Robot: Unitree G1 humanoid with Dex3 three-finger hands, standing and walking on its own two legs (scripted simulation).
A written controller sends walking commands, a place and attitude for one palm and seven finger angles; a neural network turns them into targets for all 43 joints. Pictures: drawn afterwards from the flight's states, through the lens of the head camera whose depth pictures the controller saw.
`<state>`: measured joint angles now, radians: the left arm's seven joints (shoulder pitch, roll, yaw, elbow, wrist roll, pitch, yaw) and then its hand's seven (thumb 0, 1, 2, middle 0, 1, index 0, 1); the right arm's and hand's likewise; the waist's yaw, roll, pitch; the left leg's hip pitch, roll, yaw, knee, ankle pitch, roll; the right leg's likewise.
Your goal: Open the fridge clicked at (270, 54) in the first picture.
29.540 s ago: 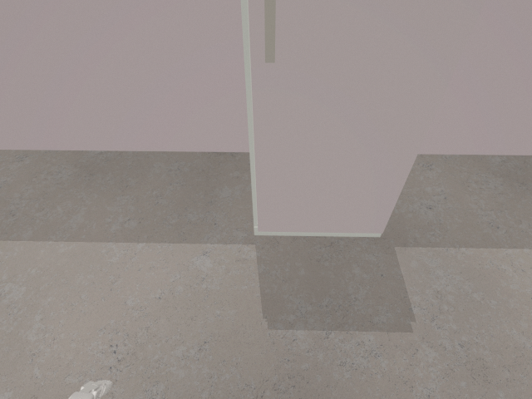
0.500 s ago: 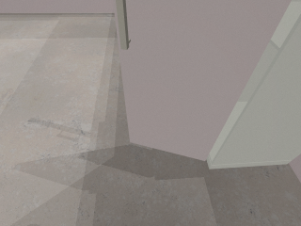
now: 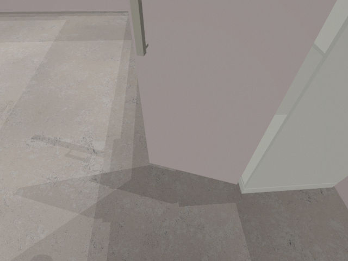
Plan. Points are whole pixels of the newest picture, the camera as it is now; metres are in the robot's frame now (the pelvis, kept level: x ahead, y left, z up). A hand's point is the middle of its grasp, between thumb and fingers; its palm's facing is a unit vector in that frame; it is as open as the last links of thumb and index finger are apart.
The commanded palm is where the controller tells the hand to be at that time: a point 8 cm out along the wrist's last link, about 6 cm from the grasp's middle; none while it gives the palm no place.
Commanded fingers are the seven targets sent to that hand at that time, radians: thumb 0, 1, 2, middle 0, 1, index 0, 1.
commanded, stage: look to check the result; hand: left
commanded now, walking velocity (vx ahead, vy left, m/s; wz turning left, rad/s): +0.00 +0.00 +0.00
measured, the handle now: out of the picture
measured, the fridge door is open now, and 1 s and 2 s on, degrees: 70 70 70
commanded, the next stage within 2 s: stand and wait in 0.08 s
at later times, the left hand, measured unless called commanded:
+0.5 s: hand out of the picture +0.05 +0.19 -0.17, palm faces +0.00 -0.97 -0.23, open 7.4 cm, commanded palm none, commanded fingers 0.00 0.90 0.90 -0.20 -0.30 -0.20 -0.30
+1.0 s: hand out of the picture +0.07 +0.21 -0.17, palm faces -0.01 -0.96 -0.26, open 7.4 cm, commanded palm none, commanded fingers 0.00 0.90 0.90 -0.20 -0.30 -0.20 -0.30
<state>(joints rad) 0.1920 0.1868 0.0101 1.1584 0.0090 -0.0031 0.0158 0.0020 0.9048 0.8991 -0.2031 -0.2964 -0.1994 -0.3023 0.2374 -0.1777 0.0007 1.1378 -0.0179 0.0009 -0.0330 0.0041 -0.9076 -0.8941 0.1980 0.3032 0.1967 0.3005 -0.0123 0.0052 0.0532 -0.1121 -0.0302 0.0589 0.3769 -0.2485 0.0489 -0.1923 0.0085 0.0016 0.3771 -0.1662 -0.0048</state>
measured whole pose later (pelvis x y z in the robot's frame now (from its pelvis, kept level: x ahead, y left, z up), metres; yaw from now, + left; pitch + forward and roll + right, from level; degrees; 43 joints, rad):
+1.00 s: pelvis +0.01 -0.01 +0.00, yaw +0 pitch -1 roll +0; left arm 0.12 0.26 0.02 1.15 0.01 -0.01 0.00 0.00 0.90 0.90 -0.20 -0.30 -0.20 -0.30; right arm 0.17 -0.26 0.00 1.13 -0.02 0.00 -0.02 0.00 -0.91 -0.89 0.20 0.30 0.20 0.30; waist -0.01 0.00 0.05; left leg -0.07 -0.02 0.05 0.32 -0.23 0.04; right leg -0.16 0.02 0.00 0.34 -0.16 -0.02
